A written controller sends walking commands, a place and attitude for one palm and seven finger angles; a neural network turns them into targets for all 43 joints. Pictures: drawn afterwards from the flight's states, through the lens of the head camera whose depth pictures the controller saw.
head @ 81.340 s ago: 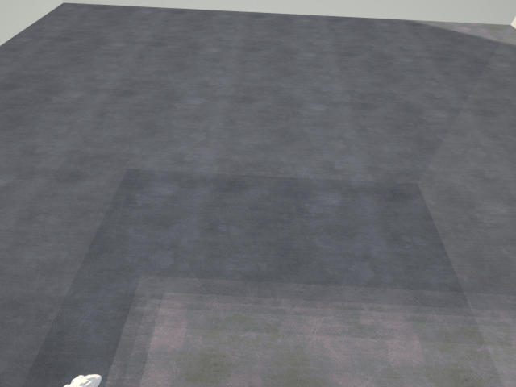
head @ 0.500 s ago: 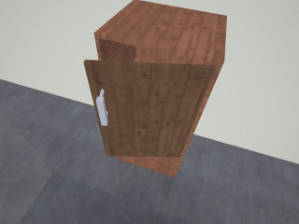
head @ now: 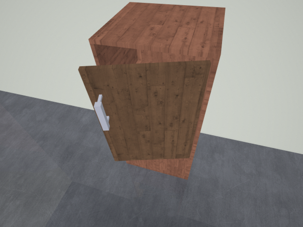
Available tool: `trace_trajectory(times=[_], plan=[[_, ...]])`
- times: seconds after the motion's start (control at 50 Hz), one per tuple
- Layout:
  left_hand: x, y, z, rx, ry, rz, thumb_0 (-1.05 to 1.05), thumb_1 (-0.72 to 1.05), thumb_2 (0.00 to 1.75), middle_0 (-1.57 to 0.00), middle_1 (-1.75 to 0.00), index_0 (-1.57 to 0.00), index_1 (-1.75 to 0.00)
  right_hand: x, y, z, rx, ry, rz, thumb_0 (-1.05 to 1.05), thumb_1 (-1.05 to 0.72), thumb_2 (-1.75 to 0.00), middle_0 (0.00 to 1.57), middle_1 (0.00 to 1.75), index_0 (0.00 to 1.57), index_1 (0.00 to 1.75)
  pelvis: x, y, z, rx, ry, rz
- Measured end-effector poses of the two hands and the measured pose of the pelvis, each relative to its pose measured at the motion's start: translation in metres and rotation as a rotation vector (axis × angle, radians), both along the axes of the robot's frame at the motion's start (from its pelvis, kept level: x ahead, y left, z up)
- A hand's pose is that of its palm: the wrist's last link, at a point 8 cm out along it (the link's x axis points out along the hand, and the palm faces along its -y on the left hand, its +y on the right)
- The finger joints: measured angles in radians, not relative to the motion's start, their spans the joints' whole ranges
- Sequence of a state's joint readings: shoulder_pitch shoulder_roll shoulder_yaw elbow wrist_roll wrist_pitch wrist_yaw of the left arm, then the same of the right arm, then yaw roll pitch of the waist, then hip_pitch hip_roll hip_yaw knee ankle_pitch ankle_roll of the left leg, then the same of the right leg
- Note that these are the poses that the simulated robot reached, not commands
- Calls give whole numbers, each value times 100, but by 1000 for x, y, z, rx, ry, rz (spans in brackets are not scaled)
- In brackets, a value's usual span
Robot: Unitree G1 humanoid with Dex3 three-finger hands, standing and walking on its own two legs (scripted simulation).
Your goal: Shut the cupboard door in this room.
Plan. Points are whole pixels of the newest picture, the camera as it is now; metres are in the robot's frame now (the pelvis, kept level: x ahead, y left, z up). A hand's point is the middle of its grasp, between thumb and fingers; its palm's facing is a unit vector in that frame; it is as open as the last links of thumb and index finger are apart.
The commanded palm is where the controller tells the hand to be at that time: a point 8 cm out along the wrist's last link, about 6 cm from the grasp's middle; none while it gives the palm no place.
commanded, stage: look again from close up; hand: left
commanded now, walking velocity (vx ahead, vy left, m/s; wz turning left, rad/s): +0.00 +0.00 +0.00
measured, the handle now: (103, 112) +0.49 +0.21 -0.01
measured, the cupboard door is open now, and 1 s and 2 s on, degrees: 18 18 18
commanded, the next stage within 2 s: raise the hand and make a fist in 0.10 s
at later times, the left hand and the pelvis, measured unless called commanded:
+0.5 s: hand (96, 211) +0.17 +0.15 -0.02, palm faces +0.08 -1.00 +0.00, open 6.8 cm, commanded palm +0.10 +0.22 -0.06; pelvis -0.04 -0.02 -0.06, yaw +3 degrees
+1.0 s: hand (84, 225) +0.14 +0.18 -0.04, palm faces +0.07 -1.00 -0.04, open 4.3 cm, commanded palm +0.11 +0.23 -0.04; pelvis -0.07 +0.00 -0.10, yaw +4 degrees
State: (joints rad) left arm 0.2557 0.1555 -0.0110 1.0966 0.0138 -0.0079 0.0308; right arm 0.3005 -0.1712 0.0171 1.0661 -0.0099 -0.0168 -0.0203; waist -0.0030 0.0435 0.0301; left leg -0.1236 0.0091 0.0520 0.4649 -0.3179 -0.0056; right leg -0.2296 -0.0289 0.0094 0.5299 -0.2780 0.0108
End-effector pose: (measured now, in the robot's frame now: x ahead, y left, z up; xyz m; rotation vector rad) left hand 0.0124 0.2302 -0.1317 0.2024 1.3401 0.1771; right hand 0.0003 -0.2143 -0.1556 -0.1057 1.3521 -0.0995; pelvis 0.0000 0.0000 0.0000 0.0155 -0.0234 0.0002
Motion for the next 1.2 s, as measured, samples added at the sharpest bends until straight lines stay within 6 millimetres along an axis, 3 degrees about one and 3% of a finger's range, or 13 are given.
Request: trace_trajectory(times=[0.22, 0.26, 0.36, 0.42, 0.5, 0.62, 0.72, 0.78, 0.86, 0.94, 1.02, 1.1, 1.2], plan=[[-1, -16, -3, -12, 19, 7, 1, 92, 90, -20, -30, -20, -30, -3, -15, 4, -14, 44, -4, 0, -91, -90, 20, 30, 20, 30, 2, -13, 1, -5, 11, 4], [25, -8, 10, -9, -163, 92, 1, 91, 90, -20, -30, -20, -30, 6, -23, 9, -71, -55, 1, 1, -91, -89, 20, 30, 20, 30, -2, -15, -3, -8, 7, -2], [116, -8, 93, 12, -855, 88, 2, 91, 90, -23, -33, -22, -33, 64, -46, 26, -131, -438, 26, 1, -91, -89, 20, 30, 20, 30, -11, -16, -15, -7, 60, 61], [142, -14, 119, -54, -1176, 37, 1, 91, 90, -25, -36, -25, -36, 105, -56, 39, -149, -631, 77, 1, -91, -90, 20, 30, 20, 30, -24, -18, -30, 3, 125, 58], [130, -24, 112, -139, -1421, -116, 1, 91, 90, -31, -42, -31, -42, 153, -61, 49, -171, -829, 169, 1, -91, -90, 20, 30, 20, 30, -42, -22, -63, 12, 198, 50], [76, -14, 58, -174, -1273, -74, 1, 90, 90, -42, -53, -41, -54, 193, -39, 47, -160, -976, 257, 1, -91, -90, 20, 30, 20, 30, -61, -21, -100, -8, 233, 64], [61, -4, 71, -88, -1327, -75, 2, 90, 90, -50, -63, -50, -63, 186, -2, 24, -96, -953, 314, 1, -91, -90, 20, 30, 20, 30, -70, -18, -113, -47, 243, 83], [73, -6, 85, -96, -1394, -132, 2, 90, 90, -56, -69, -56, -69, 167, 16, 4, -47, -884, 317, 1, -91, -90, 20, 30, 20, 30, -75, -16, -116, -64, 246, 90], [95, -10, 88, -155, -1346, -184, 2, 90, 90, -63, -77, -63, -77, 132, 27, -17, -3, -767, 260, 1, -90, -89, 21, 30, 21, 30, -77, -10, -112, -68, 252, 87], [103, -4, 87, -159, -1253, -161, 2, 89, 90, -70, -85, -70, -85, 100, 24, -22, -9, -672, 187, 1, -90, -89, 21, 30, 21, 30, -74, -4, -102, -59, 253, 74], [102, 9, 95, -111, -1259, -124, 2, 89, 90, -78, -93, -78, -93, 83, 10, -19, -57, -624, 165, 1, -90, -89, 21, 30, 21, 30, -68, 1, -95, -54, 256, 69], [101, 17, 100, -93, -1298, -120, 2, 90, 90, -85, -101, -85, -101, 85, -5, -13, -114, -615, 179, 1, -90, -89, 21, 30, 21, 30, -64, 5, -94, -56, 260, 71], [106, 17, 97, -124, -1296, -140, 2, 90, 90, -94, -111, -94, -111, 107, -15, -1, -165, -657, 195, 1, -90, -90, 21, 30, 21, 30, -58, 8, -94, -60, 263, 73]])
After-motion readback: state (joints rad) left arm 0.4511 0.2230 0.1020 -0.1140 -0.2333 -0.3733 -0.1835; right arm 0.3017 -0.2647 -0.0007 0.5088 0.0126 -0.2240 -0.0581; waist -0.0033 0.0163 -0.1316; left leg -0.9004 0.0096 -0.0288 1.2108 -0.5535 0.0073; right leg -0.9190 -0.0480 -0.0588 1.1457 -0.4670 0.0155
